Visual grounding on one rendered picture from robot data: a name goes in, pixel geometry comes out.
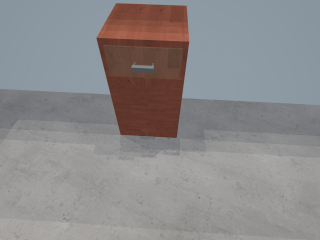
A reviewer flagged cabinet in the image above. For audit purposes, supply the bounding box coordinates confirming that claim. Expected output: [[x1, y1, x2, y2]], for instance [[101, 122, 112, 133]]
[[96, 3, 189, 138]]

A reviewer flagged handle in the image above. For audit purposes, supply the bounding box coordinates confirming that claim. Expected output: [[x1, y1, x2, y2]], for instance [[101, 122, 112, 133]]
[[131, 62, 154, 73]]

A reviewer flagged drawer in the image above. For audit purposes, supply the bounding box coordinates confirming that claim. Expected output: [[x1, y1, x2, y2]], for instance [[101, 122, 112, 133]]
[[103, 45, 183, 79]]

